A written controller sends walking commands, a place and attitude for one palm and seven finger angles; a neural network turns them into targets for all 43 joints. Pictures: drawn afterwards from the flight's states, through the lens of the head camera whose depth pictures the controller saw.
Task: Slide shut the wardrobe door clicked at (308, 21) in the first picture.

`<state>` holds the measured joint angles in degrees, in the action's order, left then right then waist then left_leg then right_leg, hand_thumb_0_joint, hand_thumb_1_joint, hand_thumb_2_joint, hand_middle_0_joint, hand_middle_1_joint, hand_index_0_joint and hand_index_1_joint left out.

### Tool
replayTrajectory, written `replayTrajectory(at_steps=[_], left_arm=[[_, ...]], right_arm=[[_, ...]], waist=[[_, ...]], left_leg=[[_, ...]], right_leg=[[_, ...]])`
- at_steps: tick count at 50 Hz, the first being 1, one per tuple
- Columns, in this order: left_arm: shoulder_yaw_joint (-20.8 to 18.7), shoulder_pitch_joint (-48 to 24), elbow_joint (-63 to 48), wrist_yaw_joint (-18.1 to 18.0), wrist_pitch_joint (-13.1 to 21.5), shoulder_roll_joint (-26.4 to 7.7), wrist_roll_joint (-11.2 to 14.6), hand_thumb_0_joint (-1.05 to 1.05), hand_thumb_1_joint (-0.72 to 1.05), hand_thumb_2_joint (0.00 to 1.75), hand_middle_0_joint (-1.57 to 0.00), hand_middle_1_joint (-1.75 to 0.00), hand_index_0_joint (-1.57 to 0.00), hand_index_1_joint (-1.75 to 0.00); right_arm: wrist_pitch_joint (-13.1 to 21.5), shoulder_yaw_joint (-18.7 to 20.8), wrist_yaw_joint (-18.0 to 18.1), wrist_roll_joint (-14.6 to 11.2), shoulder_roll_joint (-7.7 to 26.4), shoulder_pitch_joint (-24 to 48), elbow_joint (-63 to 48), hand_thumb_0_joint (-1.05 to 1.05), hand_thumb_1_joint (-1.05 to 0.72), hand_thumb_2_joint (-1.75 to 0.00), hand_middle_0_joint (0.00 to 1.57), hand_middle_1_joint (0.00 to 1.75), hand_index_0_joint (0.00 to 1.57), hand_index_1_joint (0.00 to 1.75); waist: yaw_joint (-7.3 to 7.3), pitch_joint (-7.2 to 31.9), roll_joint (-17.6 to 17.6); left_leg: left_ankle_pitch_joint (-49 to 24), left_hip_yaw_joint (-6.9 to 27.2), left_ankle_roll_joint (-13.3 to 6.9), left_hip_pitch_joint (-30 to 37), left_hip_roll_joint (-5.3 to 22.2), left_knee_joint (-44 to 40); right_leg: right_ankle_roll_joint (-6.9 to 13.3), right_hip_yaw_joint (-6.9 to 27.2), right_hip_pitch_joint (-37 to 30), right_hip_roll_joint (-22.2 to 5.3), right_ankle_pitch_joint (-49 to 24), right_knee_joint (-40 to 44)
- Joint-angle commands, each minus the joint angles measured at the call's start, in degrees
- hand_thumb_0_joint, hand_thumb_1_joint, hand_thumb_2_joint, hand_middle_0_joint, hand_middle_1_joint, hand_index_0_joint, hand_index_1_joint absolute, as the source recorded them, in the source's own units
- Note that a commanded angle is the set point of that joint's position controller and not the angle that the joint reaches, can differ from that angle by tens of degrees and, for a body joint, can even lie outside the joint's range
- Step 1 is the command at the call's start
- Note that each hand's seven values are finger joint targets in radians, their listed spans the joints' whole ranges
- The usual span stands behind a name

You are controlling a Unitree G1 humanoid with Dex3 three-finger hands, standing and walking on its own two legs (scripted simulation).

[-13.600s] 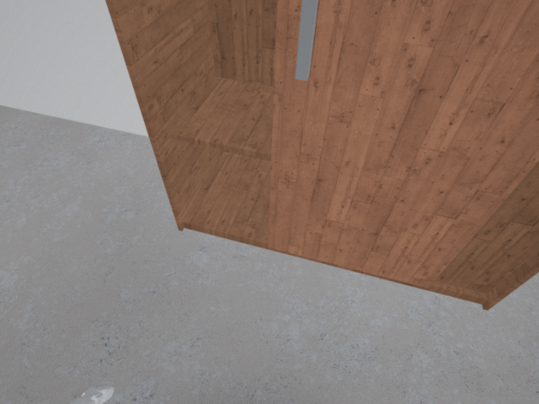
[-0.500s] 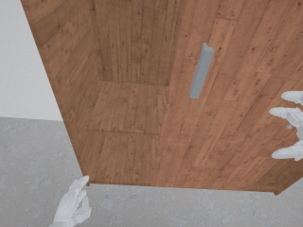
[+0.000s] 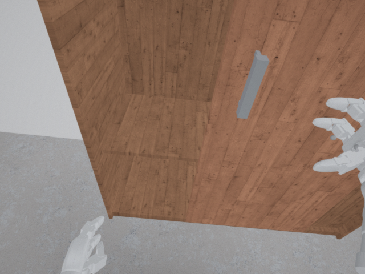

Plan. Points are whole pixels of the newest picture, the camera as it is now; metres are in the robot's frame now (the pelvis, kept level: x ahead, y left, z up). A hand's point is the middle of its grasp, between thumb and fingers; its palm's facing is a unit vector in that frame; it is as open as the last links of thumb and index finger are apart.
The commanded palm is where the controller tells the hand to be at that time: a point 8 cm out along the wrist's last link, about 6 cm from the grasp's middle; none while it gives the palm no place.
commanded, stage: move the hooked fingers beside the handle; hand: right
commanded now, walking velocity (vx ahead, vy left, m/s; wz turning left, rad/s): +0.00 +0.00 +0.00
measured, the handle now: (249, 85) +0.53 -0.15 +0.18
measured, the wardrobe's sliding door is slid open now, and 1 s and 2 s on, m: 0.41 0.41 0.41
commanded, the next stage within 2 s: feel for the door with the fingertips in 1.96 s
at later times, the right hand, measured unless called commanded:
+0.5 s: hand (309, 121) +0.38 -0.24 +0.20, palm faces +0.08 +1.00 -0.04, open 13.9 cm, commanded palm +0.36 -0.28 +0.19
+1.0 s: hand (287, 105) +0.44 -0.21 +0.20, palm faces +0.05 +1.00 -0.03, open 13.9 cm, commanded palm +0.42 -0.26 +0.19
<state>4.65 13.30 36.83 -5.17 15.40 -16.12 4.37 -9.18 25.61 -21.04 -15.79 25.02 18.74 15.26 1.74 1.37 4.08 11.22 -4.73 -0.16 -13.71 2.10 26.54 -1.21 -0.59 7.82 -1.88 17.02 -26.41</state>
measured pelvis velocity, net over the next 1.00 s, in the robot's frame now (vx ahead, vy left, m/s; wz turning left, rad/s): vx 0.01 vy -0.01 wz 0.02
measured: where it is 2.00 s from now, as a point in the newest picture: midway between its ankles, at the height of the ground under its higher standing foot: outside the picture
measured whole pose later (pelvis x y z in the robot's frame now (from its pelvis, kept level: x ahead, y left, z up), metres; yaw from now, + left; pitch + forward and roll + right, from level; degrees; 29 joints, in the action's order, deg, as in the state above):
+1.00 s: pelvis +0.01 -0.01 +0.00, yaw +1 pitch +2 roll +0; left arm 2.9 17.8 39.4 -4.3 10.3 -16.0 3.6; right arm -2.9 19.4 -12.6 -9.4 22.7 39.8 39.5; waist -1.6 2.1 2.8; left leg 10.4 -3.5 0.5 -17.3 2.2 25.5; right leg -0.4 -1.8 11.3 -1.5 17.1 -26.1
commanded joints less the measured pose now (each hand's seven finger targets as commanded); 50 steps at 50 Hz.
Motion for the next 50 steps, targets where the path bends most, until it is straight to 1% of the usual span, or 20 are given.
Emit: replayTrajectory(at_steps=[1,2,5,10,14,15,16,17,20,23,24,28,30,34,36,37,39,41,44,50], left_arm=[[-2.97,-7.62,-9.36,-0.51,3.14,-6.16,0.06,0.0,0.9,0.9,-0.2,-0.3,-0.2,-0.3],[-3.16,-7.24,-9.21,-0.68,3.08,-6.27,0.13,0.0,0.9,0.9,-0.2,-0.3,-0.2,-0.3],[-3.09,-6.95,-8.78,-0.81,3.08,-6.06,-0.06,0.0,0.9,0.9,-0.2,-0.3,-0.2,-0.3],[-3.18,-6.21,-7.94,-1.06,2.4,-6.42,-0.17,0.0,0.9,0.9,-0.2,-0.3,-0.2,-0.3],[-3.14,-6.19,-8.34,-0.99,2.12,-6.08,-0.15,0.0,0.9,0.9,-0.2,-0.3,-0.2,-0.3],[-3.22,-5.84,-7.94,-0.97,1.82,-6.26,-0.13,0.0,0.9,0.9,-0.2,-0.3,-0.2,-0.3],[-3.11,-5.68,-7.81,-0.96,1.73,-6.25,-0.04,0.0,0.9,0.9,-0.2,-0.3,-0.2,-0.3],[-3.23,-5.18,-7.47,-1.08,1.52,-6.61,0.04,0.0,0.9,0.9,-0.2,-0.3,-0.2,-0.3],[-3.28,-4.91,-7.59,-1.07,1.01,-6.45,0.01,0.0,0.9,0.9,-0.2,-0.3,-0.2,-0.3],[-3.48,-4.26,-7.76,-0.93,1.03,-6.22,-0.24,0.0,0.9,0.9,-0.2,-0.3,-0.2,-0.3],[-3.53,-3.97,-7.5,-1.01,0.88,-6.29,-0.21,0.0,0.9,0.9,-0.2,-0.3,-0.2,-0.3],[-3.55,-3.18,-6.73,-0.8,0.39,-6.38,-0.19,0.0,0.9,0.9,-0.2,-0.3,-0.2,-0.3],[-3.71,-2.39,-6.16,-0.74,-0.16,-6.96,-0.23,0.0,0.9,0.9,-0.2,-0.3,-0.2,-0.3],[-3.96,-1.6,-6.53,-0.55,-0.74,-6.58,-0.46,0.0,0.9,0.9,-0.2,-0.3,-0.2,-0.3],[-4.04,-1.05,-6.52,-0.32,-0.93,-6.6,-0.68,0.0,0.9,0.9,-0.2,-0.3,-0.2,-0.3],[-4.06,-0.72,-6.08,-0.37,-1.07,-6.61,-0.58,0.0,0.9,0.9,-0.2,-0.3,-0.2,-0.3],[-4.24,-0.16,-5.86,-0.3,-1.19,-6.61,-0.6,0.0,0.9,0.9,-0.2,-0.3,-0.2,-0.3],[-4.18,0.33,-5.45,-0.14,-1.48,-6.68,-0.5,0.0,0.9,0.9,-0.2,-0.3,-0.2,-0.3],[-4.57,1.31,-5.04,0.0,-1.77,-7.05,-0.7,0.0,0.9,0.9,-0.2,-0.3,-0.2,-0.3],[-4.78,2.84,-4.0,0.29,-2.8,-7.23,-0.93,0.0,0.9,0.9,-0.2,-0.3,-0.2,-0.3]], right_arm=[[3.39,2.76,1.28,-0.77,14.79,22.04,-12.15,0.0,0.5,-0.3,0.3,1.2,0.3,1.2],[3.67,3.66,1.61,-0.44,15.94,22.64,-12.3,0.0,0.5,-0.3,0.3,1.2,0.3,1.2],[4.44,2.04,2.41,-0.01,14.58,25.32,-12.44,0.0,0.5,-0.3,0.3,1.2,0.3,1.2],[4.54,2.64,3.54,1.0,15.73,26.93,-7.93,0.0,0.5,-0.3,0.3,1.2,0.3,1.2],[4.92,1.34,3.76,1.28,14.47,29.01,-7.6,0.0,0.5,-0.3,0.3,1.2,0.3,1.2],[4.9,1.45,4.01,1.42,14.76,28.79,-6.02,0.0,0.5,-0.3,0.3,1.2,0.3,1.2],[4.75,-0.2,3.89,1.24,12.79,29.51,-4.12,0.0,0.5,-0.3,0.3,1.2,0.3,1.2],[4.64,0.84,4.04,1.37,14.43,30.24,-2.27,0.0,0.5,-0.3,0.3,1.2,0.3,1.2],[5.31,-0.79,4.42,2.33,14.09,34.3,-2.4,0.0,0.5,-0.3,0.3,1.2,0.3,1.2],[6.63,-1.06,4.82,2.46,13.51,36.32,-3.05,0.0,0.5,-0.3,0.3,1.2,0.3,1.2],[6.85,-0.49,4.96,2.44,14.18,36.56,-2.11,0.0,0.5,-0.3,0.3,1.2,0.3,1.2],[6.75,-3.22,5.47,2.71,11.43,38.37,0.89,0.0,0.5,-0.3,0.3,1.2,0.3,1.2],[6.38,-0.96,6.28,3.22,14.01,36.87,4.42,0.0,0.5,-0.3,0.3,1.2,0.3,1.2],[7.57,-1.53,7.05,4.1,14.0,41.35,3.57,0.0,0.5,-0.3,0.3,1.2,0.3,1.2],[8.4,-0.9,7.4,4.24,14.59,41.85,3.93,0.0,0.5,-0.3,0.3,1.2,0.3,1.2],[8.79,-1.77,7.32,4.2,13.81,43.1,4.62,0.0,0.5,-0.3,0.3,1.2,0.3,1.2],[9.28,-1.71,7.36,4.42,13.71,43.25,5.98,0.0,0.5,-0.3,0.3,1.2,0.3,1.2],[9.16,-4.28,7.47,4.65,11.23,44.65,8.21,0.0,0.5,-0.3,0.3,1.2,0.3,1.2],[9.48,-2.39,8.25,5.05,13.28,45.42,9.56,0.0,0.5,-0.3,0.3,1.2,0.3,1.2],[10.78,-4.21,9.45,5.98,11.76,50.16,13.92,0.0,0.5,-0.3,0.3,1.2,0.3,1.2]], waist=[[0.46,11.78,-1.94],[0.45,12.5,-1.34],[0.09,12.99,-0.55],[0.04,12.67,-1.97],[-0.11,14.29,-0.11],[-0.28,13.32,-1.64],[-0.81,12.29,-3.19],[-0.8,11.96,-3.63],[-1.25,13.14,-1.04],[-1.35,17.09,-1.01],[-1.34,16.9,-1.17],[-2.07,14.41,-0.82],[-1.58,13.44,-4.22],[-2.03,16.73,-0.99],[-1.92,18.04,-2.15],[-2.49,17.82,-2.81],[-2.33,17.28,-1.5],[-3.07,15.6,-1.29],[-2.77,17.2,-2.0],[-3.83,16.34,-3.24]], left_leg=[[-9.7,1.41,-0.4,8.47,-1.08,-2.63],[-9.89,1.35,-0.42,8.51,-1.15,-2.52],[-10.47,1.54,-0.53,8.45,-1.12,-2.53],[-10.24,1.5,-0.56,8.57,-1.0,-2.67],[-12.47,1.5,-0.74,8.71,-0.84,-1.92],[-11.83,1.49,-0.76,8.5,-0.98,-2.25],[-11.78,1.33,-0.59,7.72,-0.94,-2.27],[-10.95,1.53,-0.55,7.36,-0.93,-2.44],[-10.32,1.88,-0.73,7.09,-0.84,-2.48],[-14.02,1.77,-0.87,8.65,-0.9,-1.57],[-14.58,1.76,-0.89,8.79,-0.89,-1.57],[-13.35,1.59,-0.93,6.81,-0.96,-2.06],[-12.51,1.57,-0.92,7.25,-1.06,-2.37],[-14.75,1.99,-1.04,8.28,-0.87,-1.71],[-16.2,2.09,-1.06,9.62,-0.98,-1.53],[-16.91,2.05,-0.97,9.31,-1.05,-1.6],[-16.89,1.84,-1.16,8.62,-1.14,-1.48],[-15.78,1.76,-1.21,7.25,-1.23,-1.95],[-15.41,1.84,-1.24,7.78,-1.28,-1.81],[-14.7,1.89,-1.24,6.53,-1.41,-1.88]], right_leg=[[2.47,0.45,2.66,2.36,-12.42,3.5],[2.48,0.31,2.13,2.25,-12.79,3.44],[2.41,0.33,1.52,2.28,-13.36,3.19],[2.43,0.32,2.46,2.2,-12.93,3.56],[2.32,0.25,1.49,2.24,-14.46,3.43],[2.34,0.24,2.09,2.0,-14.17,3.37],[2.42,0.36,2.58,1.96,-13.66,3.53],[2.49,0.36,3.25,1.94,-12.78,3.51],[2.44,0.26,2.48,2.04,-12.73,3.23],[2.42,0.48,0.68,2.04,-16.03,2.85],[2.38,0.35,0.86,1.96,-16.44,2.82],[2.26,0.36,1.52,1.84,-15.27,3.24],[2.37,0.39,3.23,1.62,-14.64,3.42],[2.33,0.11,2.05,1.73,-16.63,3.23],[2.43,0.11,2.09,1.66,-17.72,2.97],[2.49,-0.11,1.87,1.55,-17.99,2.99],[2.31,-0.03,1.78,1.56,-18.45,2.97],[2.35,-0.04,2.24,1.54,-17.43,3.12],[2.3,0.08,2.51,1.59,-17.02,3.2],[2.52,-0.1,3.54,1.38,-16.03,2.87]])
